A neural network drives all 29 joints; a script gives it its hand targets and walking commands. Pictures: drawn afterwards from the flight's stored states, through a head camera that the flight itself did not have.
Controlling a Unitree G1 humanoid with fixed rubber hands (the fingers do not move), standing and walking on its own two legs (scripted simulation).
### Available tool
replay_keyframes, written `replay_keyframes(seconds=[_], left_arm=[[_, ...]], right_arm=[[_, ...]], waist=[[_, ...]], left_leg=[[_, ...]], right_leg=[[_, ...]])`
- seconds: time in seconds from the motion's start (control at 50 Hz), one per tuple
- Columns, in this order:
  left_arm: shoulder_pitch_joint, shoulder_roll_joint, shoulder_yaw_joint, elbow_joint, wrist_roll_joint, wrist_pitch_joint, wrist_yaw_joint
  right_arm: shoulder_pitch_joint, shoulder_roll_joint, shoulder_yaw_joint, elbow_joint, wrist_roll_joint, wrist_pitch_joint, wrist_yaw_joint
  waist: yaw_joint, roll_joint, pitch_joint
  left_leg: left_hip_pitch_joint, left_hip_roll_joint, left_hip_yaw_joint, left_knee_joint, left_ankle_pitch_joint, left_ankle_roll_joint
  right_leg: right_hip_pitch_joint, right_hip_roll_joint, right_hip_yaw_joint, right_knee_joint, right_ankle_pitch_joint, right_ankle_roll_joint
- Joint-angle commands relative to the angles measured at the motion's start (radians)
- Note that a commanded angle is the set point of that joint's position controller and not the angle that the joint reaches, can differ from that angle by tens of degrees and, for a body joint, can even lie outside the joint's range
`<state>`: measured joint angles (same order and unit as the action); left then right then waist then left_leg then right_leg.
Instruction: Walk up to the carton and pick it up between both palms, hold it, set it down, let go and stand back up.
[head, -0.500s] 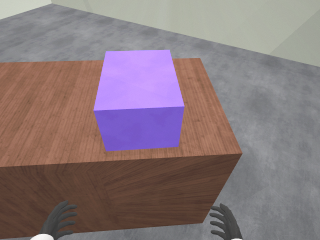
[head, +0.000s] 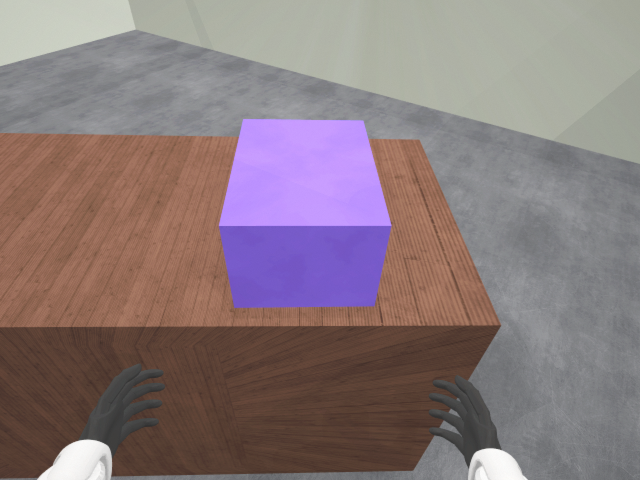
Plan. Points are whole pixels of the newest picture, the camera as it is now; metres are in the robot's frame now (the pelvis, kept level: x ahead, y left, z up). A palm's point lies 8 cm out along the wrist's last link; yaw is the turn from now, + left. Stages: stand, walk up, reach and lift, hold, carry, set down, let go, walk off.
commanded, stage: reach and lift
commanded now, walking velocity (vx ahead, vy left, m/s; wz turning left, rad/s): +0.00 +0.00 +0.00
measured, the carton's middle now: (304, 206) +0.58 +0.07 +0.04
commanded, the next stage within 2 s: none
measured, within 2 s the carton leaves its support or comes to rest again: neither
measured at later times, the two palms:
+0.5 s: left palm (122, 355) +0.25 +0.26 +0.06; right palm (478, 362) +0.28 -0.17 +0.04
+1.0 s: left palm (138, 285) +0.32 +0.26 +0.10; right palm (474, 295) +0.35 -0.17 +0.09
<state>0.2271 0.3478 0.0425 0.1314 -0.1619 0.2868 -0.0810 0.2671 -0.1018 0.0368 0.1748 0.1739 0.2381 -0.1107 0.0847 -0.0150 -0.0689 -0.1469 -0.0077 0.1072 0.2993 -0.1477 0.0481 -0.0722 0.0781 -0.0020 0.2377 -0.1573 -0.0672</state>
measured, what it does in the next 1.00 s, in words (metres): stands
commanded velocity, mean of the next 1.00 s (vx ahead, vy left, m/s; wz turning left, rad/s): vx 0.00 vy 0.00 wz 0.00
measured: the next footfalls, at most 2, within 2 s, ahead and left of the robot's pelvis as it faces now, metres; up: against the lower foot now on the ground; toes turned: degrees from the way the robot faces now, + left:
none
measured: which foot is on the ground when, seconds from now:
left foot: down 0.00-1.00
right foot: down 0.00-1.00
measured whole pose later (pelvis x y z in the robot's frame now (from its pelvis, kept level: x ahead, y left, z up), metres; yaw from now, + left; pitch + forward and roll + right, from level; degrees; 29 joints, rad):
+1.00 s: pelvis +0.00 +0.01 +0.00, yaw +1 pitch +1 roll -1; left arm -0.34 0.34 0.07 0.36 -0.24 0.29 -0.04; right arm -0.37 -0.23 0.01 0.42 0.29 0.28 -0.14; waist 0.03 -0.01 -0.07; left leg -0.20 -0.02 0.08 0.30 -0.13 0.06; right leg -0.11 0.07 -0.01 0.23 -0.15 -0.06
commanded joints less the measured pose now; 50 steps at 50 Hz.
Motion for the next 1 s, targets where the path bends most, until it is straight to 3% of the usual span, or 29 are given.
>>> replay_keyframes(seconds=[0.0, 0.16, 0.34, 0.42, 0.48, 0.54, 0.64, 0.68, 0.74, 0.78, 0.9, 0.98], left_arm=[[-0.123, 0.124, 0.047, -0.139, -0.019, -0.032, 0.006], [-0.203, 0.124, 0.055, -0.153, -0.043, -0.057, 0.018], [-0.331, 0.110, 0.051, -0.167, -0.067, -0.084, 0.031], [-0.353, 0.095, 0.055, -0.177, -0.053, -0.081, 0.033], [-0.368, 0.087, 0.059, -0.174, -0.054, -0.090, 0.035], [-0.406, 0.077, 0.060, -0.148, -0.052, -0.087, 0.033], [-0.525, 0.110, 0.080, -0.137, -0.065, -0.072, 0.042], [-0.550, 0.101, 0.067, -0.107, -0.067, -0.061, 0.043], [-0.627, 0.112, 0.079, -0.048, -0.073, -0.046, 0.046], [-0.663, 0.120, 0.087, -0.062, -0.078, -0.048, 0.049], [-0.855, 0.138, 0.081, 0.081, -0.077, -0.023, 0.036], [-0.898, 0.126, 0.059, 0.115, -0.080, -0.029, 0.044]], right_arm=[[-0.116, -0.075, -0.030, -0.170, 0.017, -0.027, 0.007], [-0.217, -0.117, -0.035, -0.192, 0.052, -0.043, 0.006], [-0.353, -0.166, -0.058, -0.204, 0.079, -0.058, -0.002], [-0.370, -0.185, -0.057, -0.155, 0.105, -0.066, -0.004], [-0.401, -0.193, -0.046, -0.171, 0.120, -0.080, -0.008], [-0.457, -0.202, -0.045, -0.143, 0.125, -0.080, -0.012], [-0.578, -0.215, -0.063, -0.158, 0.121, -0.059, -0.018], [-0.608, -0.212, -0.052, -0.115, 0.130, -0.048, -0.019], [-0.691, -0.220, -0.067, -0.071, 0.119, -0.029, -0.017], [-0.738, -0.221, -0.061, -0.085, 0.126, -0.032, -0.021], [-0.916, -0.238, -0.073, 0.074, 0.114, 0.011, -0.024], [-0.978, -0.248, -0.060, 0.115, 0.121, 0.009, -0.026]], waist=[[-0.007, 0.093, -0.011], [0.005, 0.062, -0.053], [-0.016, 0.061, -0.096], [-0.027, 0.084, -0.094], [-0.029, 0.055, -0.106], [-0.029, 0.069, -0.110], [-0.032, 0.045, -0.156], [-0.035, 0.059, -0.177], [-0.046, 0.047, -0.175], [-0.040, 0.033, -0.236], [-0.062, 0.055, -0.224], [-0.072, 0.053, -0.318]], left_leg=[[0.055, 0.108, -0.103, -0.045, 0.106, -0.034], [0.074, 0.102, -0.107, -0.029, 0.171, -0.032], [0.090, 0.096, -0.122, -0.022, 0.192, -0.043], [0.133, 0.097, -0.130, -0.014, 0.281, -0.048], [0.128, 0.092, -0.131, -0.001, 0.314, -0.047], [0.128, 0.093, -0.137, -0.016, 0.287, -0.050], [0.112, 0.083, -0.126, -0.016, 0.262, -0.033], [0.118, 0.080, -0.126, -0.013, 0.276, -0.037], [0.082, 0.084, -0.124, -0.024, 0.200, -0.029], [0.106, 0.076, -0.121, -0.010, 0.257, -0.018], [0.070, 0.072, -0.127, -0.018, 0.176, -0.017], [0.123, 0.066, -0.136, 0.008, 0.268, -0.024]], right_leg=[[-0.075, -0.114, 0.108, -0.063, 0.011, 0.013], [-0.051, -0.113, 0.109, -0.052, 0.078, 0.016], [-0.026, -0.108, 0.107, -0.056, 0.109, 0.013], [-0.008, -0.104, 0.111, -0.053, 0.185, 0.009], [0.017, -0.102, 0.112, -0.045, 0.235, 0.015], [0.013, -0.104, 0.112, -0.050, 0.207, 0.013], [0.023, -0.110, 0.110, -0.041, 0.220, 0.028], [0.022, -0.108, 0.107, -0.035, 0.239, 0.025], [0.002, -0.112, 0.102, -0.031, 0.177, 0.029], [0.029, -0.110, 0.103, -0.015, 0.252, 0.033], [-0.014, -0.113, 0.098, -0.022, 0.182, 0.032], [-0.004, -0.098, 0.088, -0.003, 0.266, 0.028]])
